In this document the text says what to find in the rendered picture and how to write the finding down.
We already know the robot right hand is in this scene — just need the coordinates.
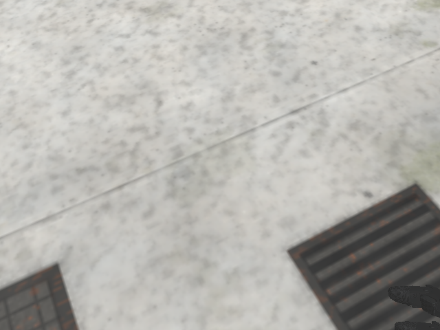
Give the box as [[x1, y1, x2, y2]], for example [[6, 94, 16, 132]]
[[388, 285, 440, 330]]

